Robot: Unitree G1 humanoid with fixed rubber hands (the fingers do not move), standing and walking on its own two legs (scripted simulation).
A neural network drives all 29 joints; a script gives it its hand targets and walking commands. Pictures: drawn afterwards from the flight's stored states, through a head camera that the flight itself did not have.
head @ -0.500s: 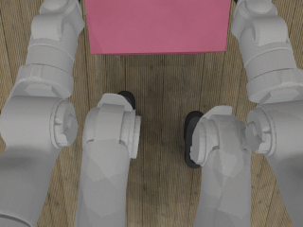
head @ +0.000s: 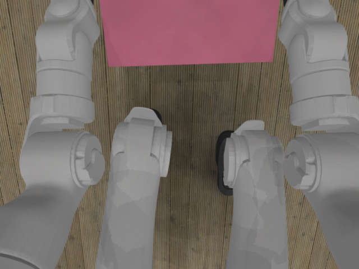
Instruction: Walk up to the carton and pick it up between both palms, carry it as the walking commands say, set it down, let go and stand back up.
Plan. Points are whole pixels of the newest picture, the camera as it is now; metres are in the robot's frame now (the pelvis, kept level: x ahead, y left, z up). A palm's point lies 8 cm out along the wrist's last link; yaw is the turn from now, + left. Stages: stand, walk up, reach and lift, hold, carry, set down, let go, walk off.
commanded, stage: reach and lift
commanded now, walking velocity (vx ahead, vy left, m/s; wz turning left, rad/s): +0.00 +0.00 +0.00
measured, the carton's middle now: (187, 3) +0.53 +0.06 -0.21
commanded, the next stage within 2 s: none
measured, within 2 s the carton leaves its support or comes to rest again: neither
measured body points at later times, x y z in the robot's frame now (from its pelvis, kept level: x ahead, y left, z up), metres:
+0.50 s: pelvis -0.02 +0.00 +0.05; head +0.33 +0.04 +0.32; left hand +0.51 +0.23 -0.08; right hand +0.55 -0.10 -0.09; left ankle +0.16 +0.14 -0.38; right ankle +0.13 -0.12 -0.38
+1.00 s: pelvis -0.01 +0.00 +0.10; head +0.32 +0.04 +0.39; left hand +0.50 +0.23 -0.01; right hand +0.53 -0.10 -0.02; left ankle +0.16 +0.14 -0.38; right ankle +0.13 -0.12 -0.38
